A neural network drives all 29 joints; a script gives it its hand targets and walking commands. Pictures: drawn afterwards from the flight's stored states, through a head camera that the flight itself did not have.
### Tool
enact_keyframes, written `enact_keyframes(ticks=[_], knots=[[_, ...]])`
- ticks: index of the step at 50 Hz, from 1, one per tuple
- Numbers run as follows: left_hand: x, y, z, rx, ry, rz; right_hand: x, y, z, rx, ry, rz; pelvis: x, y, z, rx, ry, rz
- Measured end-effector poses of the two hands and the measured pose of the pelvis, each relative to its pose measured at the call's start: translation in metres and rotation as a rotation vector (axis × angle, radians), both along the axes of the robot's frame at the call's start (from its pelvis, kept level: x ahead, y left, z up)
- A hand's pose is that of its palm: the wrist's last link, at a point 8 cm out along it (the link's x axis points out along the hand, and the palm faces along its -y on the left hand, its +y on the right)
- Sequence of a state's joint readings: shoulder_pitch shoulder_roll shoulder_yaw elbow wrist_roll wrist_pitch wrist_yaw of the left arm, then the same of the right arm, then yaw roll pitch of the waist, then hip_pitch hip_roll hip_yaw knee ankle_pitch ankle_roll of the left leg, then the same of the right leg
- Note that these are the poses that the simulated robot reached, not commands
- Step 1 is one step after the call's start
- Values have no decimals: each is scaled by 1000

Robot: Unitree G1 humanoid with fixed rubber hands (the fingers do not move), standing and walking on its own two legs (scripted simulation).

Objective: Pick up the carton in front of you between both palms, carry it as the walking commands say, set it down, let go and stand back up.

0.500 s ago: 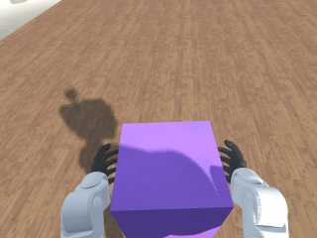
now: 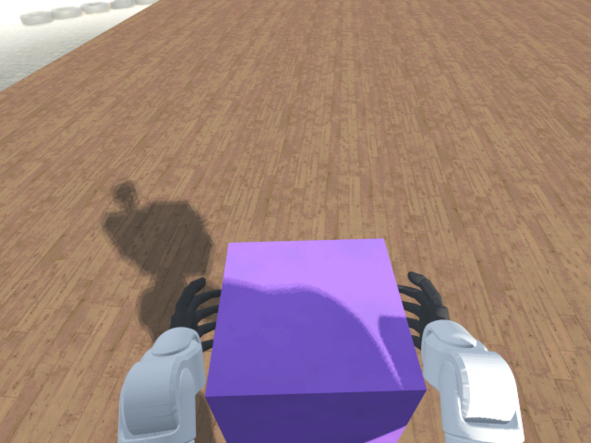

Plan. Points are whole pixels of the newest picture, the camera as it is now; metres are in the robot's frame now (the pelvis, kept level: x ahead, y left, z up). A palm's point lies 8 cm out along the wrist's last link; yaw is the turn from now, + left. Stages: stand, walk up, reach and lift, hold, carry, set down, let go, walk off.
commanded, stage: carry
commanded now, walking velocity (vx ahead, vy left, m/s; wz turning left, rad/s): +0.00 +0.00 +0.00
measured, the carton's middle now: (309, 355) +0.25 +0.00 +0.00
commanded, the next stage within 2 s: hold in 0.80 s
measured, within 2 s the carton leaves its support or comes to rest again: neither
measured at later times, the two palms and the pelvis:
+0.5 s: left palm (194, 358) +0.24 +0.15 +0.03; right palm (420, 349) +0.24 -0.15 +0.03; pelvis -0.04 +0.00 +0.00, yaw +0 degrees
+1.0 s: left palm (172, 384) +0.20 +0.17 +0.04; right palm (412, 364) +0.22 -0.13 +0.03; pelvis -0.06 +0.00 +0.01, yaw +5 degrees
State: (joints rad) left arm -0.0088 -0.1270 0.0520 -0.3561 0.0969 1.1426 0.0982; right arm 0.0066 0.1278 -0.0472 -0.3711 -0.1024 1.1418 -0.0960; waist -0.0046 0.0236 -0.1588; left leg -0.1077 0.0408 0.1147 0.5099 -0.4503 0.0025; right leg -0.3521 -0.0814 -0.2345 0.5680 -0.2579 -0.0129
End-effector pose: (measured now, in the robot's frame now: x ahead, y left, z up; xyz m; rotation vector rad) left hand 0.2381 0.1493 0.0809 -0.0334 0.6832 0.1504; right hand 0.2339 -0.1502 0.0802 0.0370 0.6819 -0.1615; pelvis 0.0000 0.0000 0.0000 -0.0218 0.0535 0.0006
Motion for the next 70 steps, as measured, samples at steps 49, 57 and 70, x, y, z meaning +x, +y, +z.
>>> enact_keyframes(ticks=[49, 57, 70], knots=[[-30, 16, -42, 86, 1, -15, -16, 16, -48, -47, -4, 97, -62, 2, 12, 12, -110, 81], [-69, 35, -40, 84, -6, 103, -19, 39, -43, -53, -18, 216, -78, -7, 13, 28, -158, 118], [-67, 2, -30, 98, -30, 92, -20, 5, -38, -26, -42, 197, -88, -39, 10, 44, -189, 153]])
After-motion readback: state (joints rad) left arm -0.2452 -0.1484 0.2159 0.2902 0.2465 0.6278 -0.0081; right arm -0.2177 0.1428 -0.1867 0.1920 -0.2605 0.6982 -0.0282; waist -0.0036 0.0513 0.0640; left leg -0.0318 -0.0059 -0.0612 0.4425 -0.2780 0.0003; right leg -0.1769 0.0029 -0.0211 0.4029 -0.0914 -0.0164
